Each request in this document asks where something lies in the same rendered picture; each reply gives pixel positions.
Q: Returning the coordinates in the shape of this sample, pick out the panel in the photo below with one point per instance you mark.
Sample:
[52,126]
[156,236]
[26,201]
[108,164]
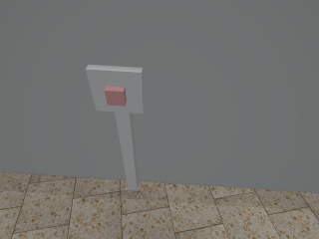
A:
[132,78]

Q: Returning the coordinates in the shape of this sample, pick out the button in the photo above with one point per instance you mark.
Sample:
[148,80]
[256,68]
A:
[116,96]

